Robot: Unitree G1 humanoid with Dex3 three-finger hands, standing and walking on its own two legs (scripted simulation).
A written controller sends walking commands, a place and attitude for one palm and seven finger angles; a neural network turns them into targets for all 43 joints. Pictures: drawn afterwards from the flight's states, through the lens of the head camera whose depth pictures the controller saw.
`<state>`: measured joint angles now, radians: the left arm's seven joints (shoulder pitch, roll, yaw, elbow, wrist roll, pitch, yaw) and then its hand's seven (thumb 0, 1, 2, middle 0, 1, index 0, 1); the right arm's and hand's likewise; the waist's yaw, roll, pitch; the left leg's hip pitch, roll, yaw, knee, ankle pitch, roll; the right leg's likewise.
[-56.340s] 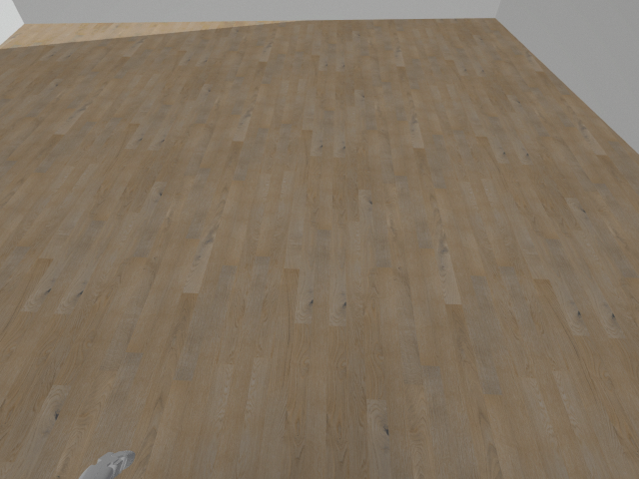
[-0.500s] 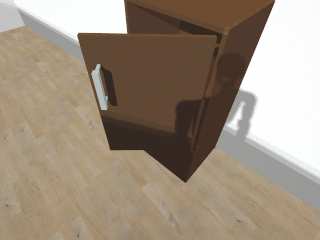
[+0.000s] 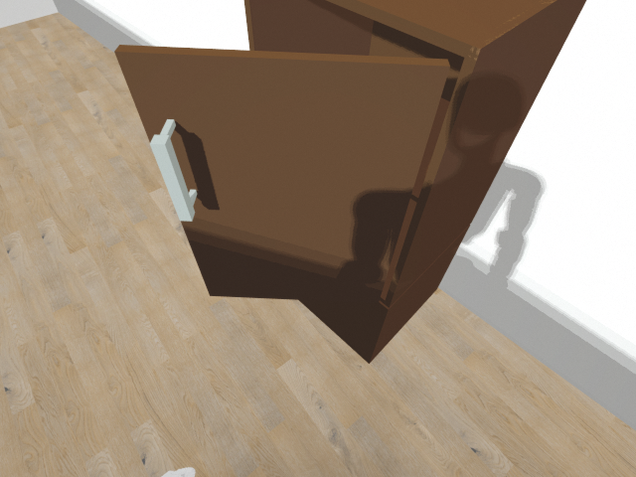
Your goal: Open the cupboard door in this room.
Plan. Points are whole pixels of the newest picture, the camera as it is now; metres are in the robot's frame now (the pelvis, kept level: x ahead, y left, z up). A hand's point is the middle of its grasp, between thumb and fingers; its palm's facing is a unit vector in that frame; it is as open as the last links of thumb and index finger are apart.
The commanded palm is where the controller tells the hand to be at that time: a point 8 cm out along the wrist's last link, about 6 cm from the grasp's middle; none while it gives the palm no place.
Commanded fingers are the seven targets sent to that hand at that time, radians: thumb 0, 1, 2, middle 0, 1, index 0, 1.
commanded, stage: come to a stop and stand still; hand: left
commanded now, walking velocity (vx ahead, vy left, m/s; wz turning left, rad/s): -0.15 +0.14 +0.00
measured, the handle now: (178, 173) +0.52 +0.23 +0.07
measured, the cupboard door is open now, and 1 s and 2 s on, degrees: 42 42 42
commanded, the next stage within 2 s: look again from close up in 1.10 s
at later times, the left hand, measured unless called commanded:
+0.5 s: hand out of the picture -0.06 +0.25 -0.17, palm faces +0.01 -0.98 -0.17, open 7.4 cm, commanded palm none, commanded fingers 0.00 0.90 0.90 -0.20 -0.30 -0.20 -0.30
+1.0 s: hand out of the picture -0.07 +0.16 -0.16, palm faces +0.00 -0.99 -0.16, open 7.3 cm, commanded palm none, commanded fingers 0.00 0.90 0.90 -0.20 -0.30 -0.20 -0.30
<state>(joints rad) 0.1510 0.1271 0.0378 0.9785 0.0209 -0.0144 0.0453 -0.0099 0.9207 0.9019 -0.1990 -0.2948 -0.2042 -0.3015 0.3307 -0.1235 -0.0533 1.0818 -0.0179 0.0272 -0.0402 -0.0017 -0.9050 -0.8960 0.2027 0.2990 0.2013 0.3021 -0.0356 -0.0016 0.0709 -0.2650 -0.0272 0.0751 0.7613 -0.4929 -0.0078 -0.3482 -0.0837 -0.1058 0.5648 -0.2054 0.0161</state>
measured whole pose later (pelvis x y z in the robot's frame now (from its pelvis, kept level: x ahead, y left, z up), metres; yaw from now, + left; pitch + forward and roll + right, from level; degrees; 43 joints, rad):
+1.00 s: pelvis -0.07 +0.00 +0.01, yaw -2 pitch -2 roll +0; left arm 0.31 0.12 0.00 1.12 0.00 0.00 0.03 0.01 0.93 0.90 -0.20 -0.29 -0.20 -0.30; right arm 0.34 -0.10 -0.01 1.17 -0.02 0.02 -0.03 0.00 -0.91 -0.90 0.20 0.30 0.20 0.30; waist -0.02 0.01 0.03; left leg -0.23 0.07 0.04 0.44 -0.18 -0.04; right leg -0.12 0.02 -0.05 0.43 -0.28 -0.04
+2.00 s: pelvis -0.06 +0.04 +0.00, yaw -1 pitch +3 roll +0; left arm 0.37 0.18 0.10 0.14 -0.15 -0.17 0.06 0.01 0.84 0.87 -0.20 -0.34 -0.21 -0.35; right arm 0.26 -0.21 -0.01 0.80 0.02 -0.24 -0.06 0.01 -0.91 -0.90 0.21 0.30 0.20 0.30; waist -0.03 0.02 -0.05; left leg -0.40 -0.02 0.04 0.63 -0.28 0.02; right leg -0.31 -0.06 -0.05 0.65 -0.39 0.02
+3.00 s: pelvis -0.08 +0.05 -0.03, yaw -2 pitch +7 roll -3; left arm 0.16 0.36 0.37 0.14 -0.37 -0.30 -0.40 0.00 -0.30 0.39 -0.29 -1.07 -0.29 -1.07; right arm 0.26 -0.25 0.02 0.58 0.05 -0.25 -0.10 0.01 -0.90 -0.90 0.20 0.30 0.20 0.30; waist 0.00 0.01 -0.09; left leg -0.65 0.03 0.02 0.89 -0.37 0.03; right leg -0.52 -0.02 -0.06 0.83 -0.44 0.02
